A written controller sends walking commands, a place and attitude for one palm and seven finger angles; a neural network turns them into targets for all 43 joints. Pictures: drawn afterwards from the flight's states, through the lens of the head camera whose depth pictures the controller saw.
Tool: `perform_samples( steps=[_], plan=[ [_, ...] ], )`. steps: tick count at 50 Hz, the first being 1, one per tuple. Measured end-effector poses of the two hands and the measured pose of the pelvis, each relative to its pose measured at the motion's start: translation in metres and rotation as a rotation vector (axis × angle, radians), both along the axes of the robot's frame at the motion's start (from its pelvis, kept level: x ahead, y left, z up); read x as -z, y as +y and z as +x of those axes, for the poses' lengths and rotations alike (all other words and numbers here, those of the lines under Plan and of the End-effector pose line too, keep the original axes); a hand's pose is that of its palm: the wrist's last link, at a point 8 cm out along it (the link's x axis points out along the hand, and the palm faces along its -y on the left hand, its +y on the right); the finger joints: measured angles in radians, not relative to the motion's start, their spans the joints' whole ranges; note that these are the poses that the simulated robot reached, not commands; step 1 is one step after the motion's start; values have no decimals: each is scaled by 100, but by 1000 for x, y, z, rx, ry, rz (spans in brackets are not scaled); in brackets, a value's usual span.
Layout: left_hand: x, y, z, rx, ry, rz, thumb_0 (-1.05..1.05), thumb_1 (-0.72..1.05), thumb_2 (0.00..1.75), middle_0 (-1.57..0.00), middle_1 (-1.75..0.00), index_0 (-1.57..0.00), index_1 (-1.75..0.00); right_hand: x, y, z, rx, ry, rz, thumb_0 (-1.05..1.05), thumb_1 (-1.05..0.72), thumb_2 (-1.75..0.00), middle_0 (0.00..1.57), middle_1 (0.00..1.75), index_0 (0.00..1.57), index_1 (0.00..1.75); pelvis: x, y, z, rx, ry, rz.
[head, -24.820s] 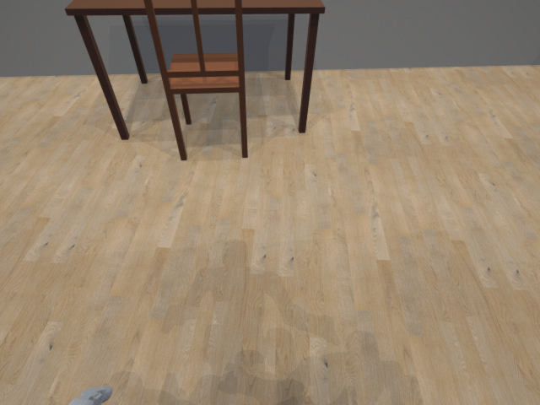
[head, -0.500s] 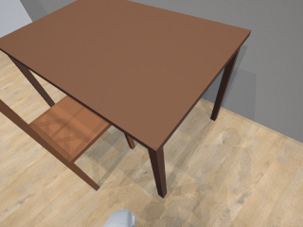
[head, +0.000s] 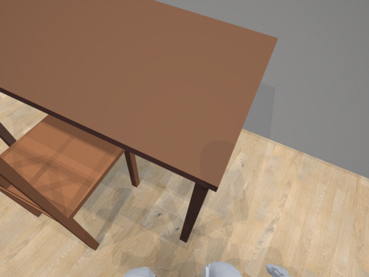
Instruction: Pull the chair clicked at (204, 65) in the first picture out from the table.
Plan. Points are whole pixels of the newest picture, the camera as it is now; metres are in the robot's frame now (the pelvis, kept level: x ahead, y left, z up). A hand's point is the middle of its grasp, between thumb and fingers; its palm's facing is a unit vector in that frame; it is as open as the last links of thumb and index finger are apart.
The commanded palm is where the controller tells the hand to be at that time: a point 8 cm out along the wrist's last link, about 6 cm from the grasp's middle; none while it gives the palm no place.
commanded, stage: shuffle to correct the standing spot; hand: left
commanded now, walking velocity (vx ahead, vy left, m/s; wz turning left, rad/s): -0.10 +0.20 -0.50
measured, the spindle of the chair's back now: out of the picture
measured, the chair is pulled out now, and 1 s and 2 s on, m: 0.00 0.00 0.00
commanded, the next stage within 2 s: come to a stop and stand still in 1.52 s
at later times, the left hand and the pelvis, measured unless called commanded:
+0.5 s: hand out of the picture +0.05 +0.26 -0.14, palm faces -0.17 -0.94 -0.30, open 7.4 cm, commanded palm none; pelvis -0.04 +0.07 +0.02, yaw -14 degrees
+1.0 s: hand out of the picture +0.04 +0.39 -0.16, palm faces -0.20 -0.93 -0.31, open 7.4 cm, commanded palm none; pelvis -0.08 +0.21 -0.01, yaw -18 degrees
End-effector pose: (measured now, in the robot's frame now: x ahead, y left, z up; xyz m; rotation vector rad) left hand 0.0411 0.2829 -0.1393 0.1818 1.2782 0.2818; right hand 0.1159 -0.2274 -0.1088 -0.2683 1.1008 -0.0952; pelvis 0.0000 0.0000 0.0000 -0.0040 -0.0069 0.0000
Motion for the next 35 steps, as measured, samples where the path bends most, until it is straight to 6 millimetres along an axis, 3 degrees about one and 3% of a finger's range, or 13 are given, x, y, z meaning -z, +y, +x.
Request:
perform_samples(
  steps=[5,12,15,21,25,29,35],
  plan=[
    [-13,8,22,83,-20,1,1,91,90,-20,-30,-20,-30,9,20,-33,88,21,47,1,-91,-90,21,30,20,30,-3,19,-7,62,8,9],
    [-20,-3,39,201,-37,10,0,91,90,-20,-30,-20,-30,35,26,-101,231,94,104,1,-91,-90,21,30,20,30,3,32,-20,154,10,43],
    [-23,-8,33,227,-40,16,0,91,90,-20,-30,-20,-30,42,23,-133,285,165,107,1,-91,-90,21,30,20,30,2,36,-26,175,-3,36],
    [-36,3,13,259,22,22,0,90,90,-21,-30,-21,-30,25,22,-175,369,233,74,1,-91,-90,20,30,20,30,-15,52,-31,228,1,77],
    [-38,23,10,278,36,17,1,90,90,-21,-30,-21,-30,17,30,-188,391,234,46,1,-91,-90,20,30,19,29,-19,70,-36,245,3,92],
    [-32,52,10,286,35,9,1,90,90,-21,-30,-21,-30,12,48,-184,390,215,18,1,-91,-90,20,30,19,29,-17,95,-39,263,4,97],
    [0,114,23,294,33,-11,1,90,90,-21,-30,-21,-30,13,91,-165,381,108,-43,1,-91,-90,20,30,19,29,6,149,-40,280,15,36]
  ],
)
